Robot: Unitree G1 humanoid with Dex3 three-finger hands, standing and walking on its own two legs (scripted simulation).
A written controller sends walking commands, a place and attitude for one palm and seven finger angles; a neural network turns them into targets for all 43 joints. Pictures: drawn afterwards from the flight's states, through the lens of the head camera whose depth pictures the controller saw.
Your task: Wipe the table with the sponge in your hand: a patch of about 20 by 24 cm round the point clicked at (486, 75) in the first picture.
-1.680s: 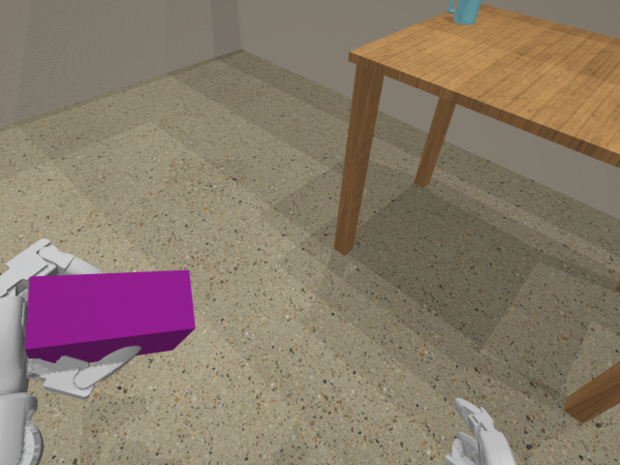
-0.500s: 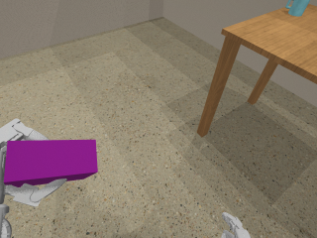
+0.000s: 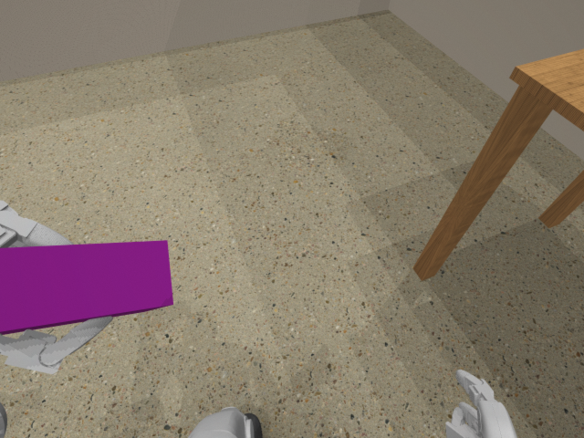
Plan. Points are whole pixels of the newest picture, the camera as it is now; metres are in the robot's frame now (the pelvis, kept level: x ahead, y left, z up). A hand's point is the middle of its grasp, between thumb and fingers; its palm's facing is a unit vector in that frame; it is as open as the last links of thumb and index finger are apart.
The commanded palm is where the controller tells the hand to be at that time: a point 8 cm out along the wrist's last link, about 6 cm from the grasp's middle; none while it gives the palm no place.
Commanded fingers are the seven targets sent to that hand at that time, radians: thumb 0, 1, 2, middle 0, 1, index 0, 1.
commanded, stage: walk to a spot facing it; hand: left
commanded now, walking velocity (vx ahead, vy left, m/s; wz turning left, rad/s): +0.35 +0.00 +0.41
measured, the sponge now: (108, 284) +0.23 +0.19 +0.16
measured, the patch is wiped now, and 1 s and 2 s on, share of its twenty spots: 0.00 0.00 0.00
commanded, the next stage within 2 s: turn to face it in 0.92 s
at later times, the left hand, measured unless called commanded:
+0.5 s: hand (98, 228) +0.29 +0.23 +0.17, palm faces +0.64 -0.67 -0.38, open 9.8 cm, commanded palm +0.22 +0.25 +0.19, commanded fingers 0.00 0.10 1.30 -1.20 -1.60 -1.20 -1.60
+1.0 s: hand (43, 175) +0.32 +0.28 +0.21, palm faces +0.70 -0.57 -0.43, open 9.8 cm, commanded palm +0.24 +0.30 +0.19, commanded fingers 0.00 0.10 1.30 -1.20 -1.60 -1.20 -1.60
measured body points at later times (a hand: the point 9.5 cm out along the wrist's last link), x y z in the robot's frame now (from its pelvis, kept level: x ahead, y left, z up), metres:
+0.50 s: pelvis +0.13 -0.06 +0.00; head +0.15 -0.08 +0.45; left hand +0.25 +0.26 +0.19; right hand +0.34 -0.25 -0.12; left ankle +0.09 +0.08 -0.64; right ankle +0.18 -0.17 -0.73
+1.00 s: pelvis +0.23 -0.02 +0.01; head +0.26 +0.02 +0.46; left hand +0.28 +0.31 +0.23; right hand +0.47 -0.12 -0.08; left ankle +0.21 +0.09 -0.73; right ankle +0.34 -0.14 -0.65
